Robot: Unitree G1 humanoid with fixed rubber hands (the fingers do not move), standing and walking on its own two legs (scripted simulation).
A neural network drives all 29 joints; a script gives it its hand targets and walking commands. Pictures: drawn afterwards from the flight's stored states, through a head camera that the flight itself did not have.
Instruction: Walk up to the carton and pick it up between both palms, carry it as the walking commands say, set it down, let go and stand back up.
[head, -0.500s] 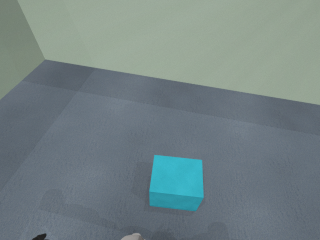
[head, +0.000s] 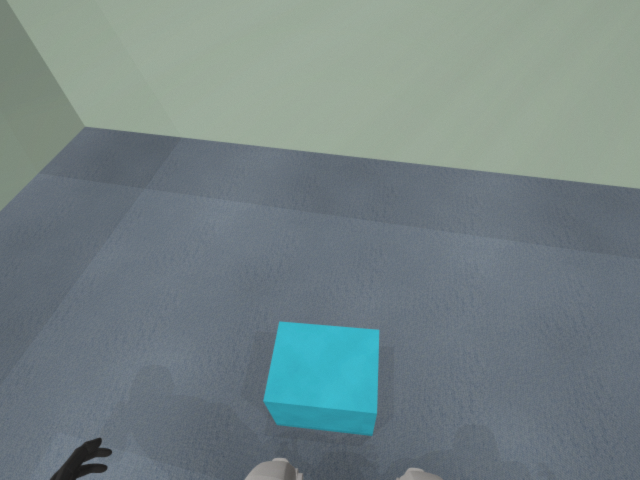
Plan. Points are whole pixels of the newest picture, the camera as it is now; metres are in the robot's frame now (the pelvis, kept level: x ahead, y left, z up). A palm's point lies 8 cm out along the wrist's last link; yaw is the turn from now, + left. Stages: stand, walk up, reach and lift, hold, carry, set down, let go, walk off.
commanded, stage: walk up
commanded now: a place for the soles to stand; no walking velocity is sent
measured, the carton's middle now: (326, 379) +0.46 +0.06 -0.62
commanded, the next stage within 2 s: none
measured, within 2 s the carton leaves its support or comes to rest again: neither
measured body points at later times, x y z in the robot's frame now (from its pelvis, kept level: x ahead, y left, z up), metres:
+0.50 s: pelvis +0.01 +0.03 +0.02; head +0.02 +0.03 +0.47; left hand +0.10 +0.38 -0.08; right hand +0.16 -0.29 -0.08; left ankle +0.02 +0.14 -0.71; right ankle +0.04 -0.11 -0.71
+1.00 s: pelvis +0.01 +0.09 +0.00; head +0.05 +0.09 +0.45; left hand +0.06 +0.49 -0.07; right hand +0.15 -0.27 -0.09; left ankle +0.04 +0.21 -0.71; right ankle +0.04 -0.10 -0.69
